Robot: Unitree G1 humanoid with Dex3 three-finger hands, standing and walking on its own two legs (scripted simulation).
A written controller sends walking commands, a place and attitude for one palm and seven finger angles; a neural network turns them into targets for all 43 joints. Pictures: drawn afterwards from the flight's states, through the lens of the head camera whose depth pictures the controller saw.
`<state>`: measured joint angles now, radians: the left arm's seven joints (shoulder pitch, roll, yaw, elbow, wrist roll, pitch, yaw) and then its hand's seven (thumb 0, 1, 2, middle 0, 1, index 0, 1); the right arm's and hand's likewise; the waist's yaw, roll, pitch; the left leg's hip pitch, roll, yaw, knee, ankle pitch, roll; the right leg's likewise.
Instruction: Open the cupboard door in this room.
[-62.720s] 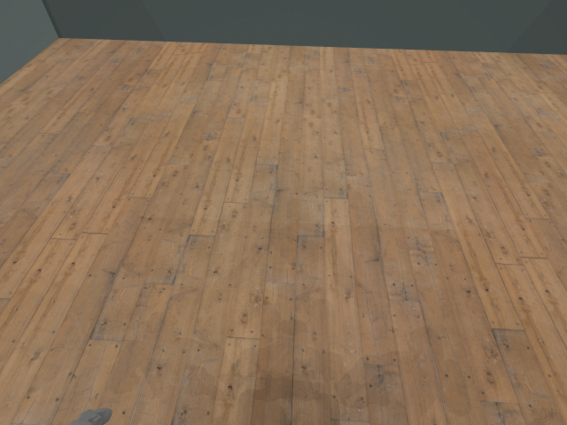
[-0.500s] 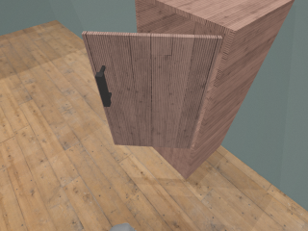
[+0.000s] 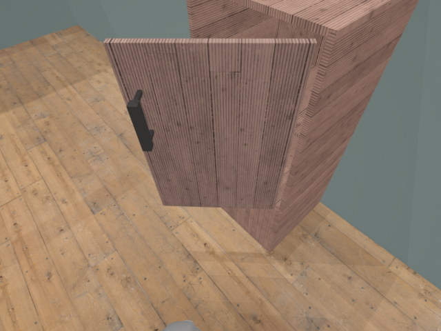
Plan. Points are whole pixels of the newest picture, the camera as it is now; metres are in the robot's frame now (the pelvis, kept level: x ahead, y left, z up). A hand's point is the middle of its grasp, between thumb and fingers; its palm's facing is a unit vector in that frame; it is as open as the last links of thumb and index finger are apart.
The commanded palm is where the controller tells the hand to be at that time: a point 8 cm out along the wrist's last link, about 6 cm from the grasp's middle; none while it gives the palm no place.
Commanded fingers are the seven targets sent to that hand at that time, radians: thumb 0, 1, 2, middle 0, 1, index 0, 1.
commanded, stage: come to a stop and stand still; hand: left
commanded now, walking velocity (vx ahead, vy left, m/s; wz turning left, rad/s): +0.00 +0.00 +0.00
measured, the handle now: (143, 121) +0.53 +0.22 +0.07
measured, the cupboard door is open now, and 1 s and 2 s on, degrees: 45 45 45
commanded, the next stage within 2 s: look again from close up in 0.62 s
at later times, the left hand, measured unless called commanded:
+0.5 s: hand out of the picture +0.00 +0.20 -0.16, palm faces -0.02 -0.97 -0.25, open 7.4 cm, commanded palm none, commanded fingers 0.00 0.90 0.90 -0.20 -0.30 -0.20 -0.30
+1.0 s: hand out of the picture +0.00 +0.18 -0.16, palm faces -0.02 -0.98 -0.19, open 7.4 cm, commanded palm none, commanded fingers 0.00 0.90 0.90 -0.20 -0.30 -0.20 -0.30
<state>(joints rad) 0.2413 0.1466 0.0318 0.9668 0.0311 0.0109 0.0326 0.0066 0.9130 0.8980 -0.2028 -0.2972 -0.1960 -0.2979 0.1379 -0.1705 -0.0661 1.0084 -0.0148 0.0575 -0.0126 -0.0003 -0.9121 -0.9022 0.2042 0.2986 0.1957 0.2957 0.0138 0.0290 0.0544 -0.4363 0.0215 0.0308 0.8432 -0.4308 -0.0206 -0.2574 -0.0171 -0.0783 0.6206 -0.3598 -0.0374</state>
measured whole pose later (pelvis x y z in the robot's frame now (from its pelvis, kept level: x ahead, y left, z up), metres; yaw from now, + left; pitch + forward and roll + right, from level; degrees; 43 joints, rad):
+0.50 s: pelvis -0.02 +0.02 +0.01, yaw -1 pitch -2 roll +0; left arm 0.29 0.16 -0.01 1.05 0.02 0.00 0.03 0.01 0.91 0.90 -0.21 -0.30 -0.20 -0.30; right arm 0.31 -0.17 0.00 1.03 -0.02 -0.01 -0.01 0.00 -0.92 -0.90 0.20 0.30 0.19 0.30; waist -0.01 0.04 0.02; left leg -0.24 -0.01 0.08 0.50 -0.24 0.04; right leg -0.23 -0.02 -0.05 0.53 -0.27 -0.01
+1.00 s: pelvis -0.01 +0.01 +0.01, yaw -2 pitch -1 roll +1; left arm 0.28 0.15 -0.02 1.11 0.02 -0.02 0.03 0.01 0.92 0.90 -0.21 -0.30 -0.20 -0.30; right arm 0.26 -0.16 0.01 1.12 -0.01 -0.03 -0.02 0.00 -0.91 -0.90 0.20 0.30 0.19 0.30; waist 0.01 0.00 0.04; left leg -0.19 -0.01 0.08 0.43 -0.22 0.02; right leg -0.19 -0.01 -0.04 0.47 -0.26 -0.02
